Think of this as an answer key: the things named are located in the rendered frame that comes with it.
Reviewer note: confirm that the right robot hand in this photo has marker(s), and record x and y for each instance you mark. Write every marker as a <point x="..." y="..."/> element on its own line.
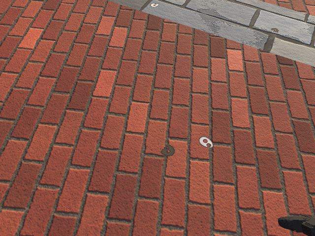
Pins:
<point x="300" y="224"/>

